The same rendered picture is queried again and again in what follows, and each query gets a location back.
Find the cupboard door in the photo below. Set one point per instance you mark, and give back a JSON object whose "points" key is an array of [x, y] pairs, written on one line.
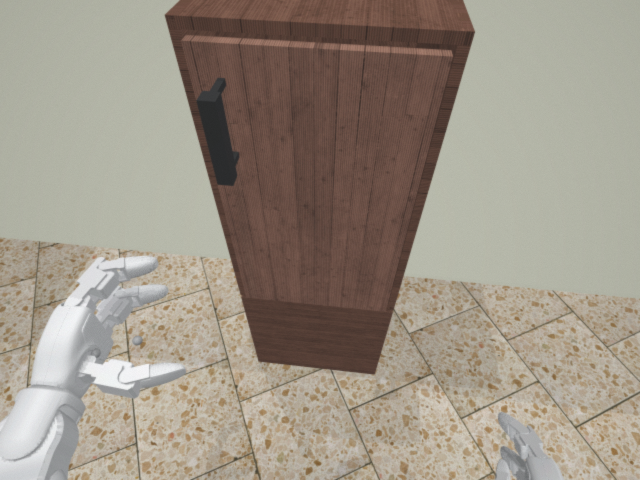
{"points": [[332, 141]]}

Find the robot left hand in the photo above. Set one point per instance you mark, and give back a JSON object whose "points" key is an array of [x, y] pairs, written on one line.
{"points": [[63, 356]]}

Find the handle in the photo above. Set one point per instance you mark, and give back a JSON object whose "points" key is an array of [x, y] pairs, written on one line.
{"points": [[215, 127]]}

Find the robot right hand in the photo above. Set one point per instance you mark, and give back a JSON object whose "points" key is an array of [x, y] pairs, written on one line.
{"points": [[538, 466]]}

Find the robot left forearm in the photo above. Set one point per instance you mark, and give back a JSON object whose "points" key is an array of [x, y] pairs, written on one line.
{"points": [[40, 435]]}

